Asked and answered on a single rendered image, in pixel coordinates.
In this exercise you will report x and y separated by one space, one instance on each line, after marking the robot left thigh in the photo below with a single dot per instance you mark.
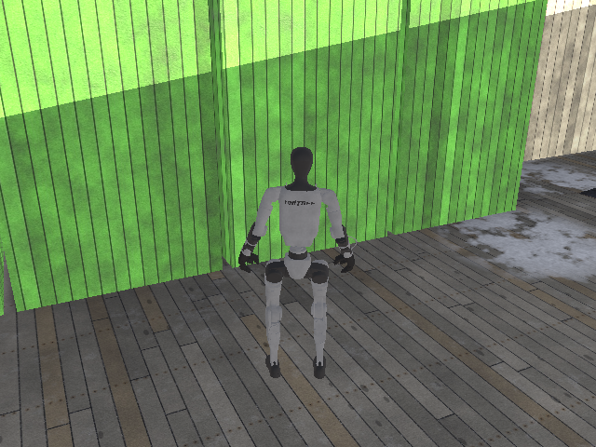
274 272

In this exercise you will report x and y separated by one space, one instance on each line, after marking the robot right forearm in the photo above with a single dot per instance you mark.
344 245

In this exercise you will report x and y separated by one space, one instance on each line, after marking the right robot shin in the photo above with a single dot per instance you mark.
320 327

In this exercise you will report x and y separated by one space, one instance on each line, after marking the robot left forearm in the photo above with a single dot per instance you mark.
250 243

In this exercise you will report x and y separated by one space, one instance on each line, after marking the robot right hand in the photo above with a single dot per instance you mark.
350 262

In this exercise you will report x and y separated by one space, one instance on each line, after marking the robot left hand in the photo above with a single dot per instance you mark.
242 259

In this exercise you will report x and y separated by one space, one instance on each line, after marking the robot left upper arm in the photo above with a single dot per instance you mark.
270 195

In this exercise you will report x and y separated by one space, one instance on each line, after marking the robot right upper arm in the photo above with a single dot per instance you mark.
329 198

